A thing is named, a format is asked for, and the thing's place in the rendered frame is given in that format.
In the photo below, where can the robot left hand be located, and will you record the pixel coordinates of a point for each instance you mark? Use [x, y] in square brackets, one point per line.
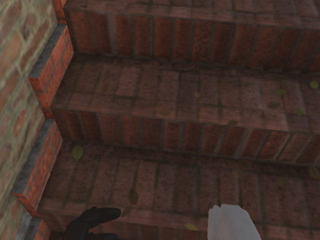
[78, 229]

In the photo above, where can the right robot thigh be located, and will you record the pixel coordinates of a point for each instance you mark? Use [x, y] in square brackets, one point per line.
[230, 222]

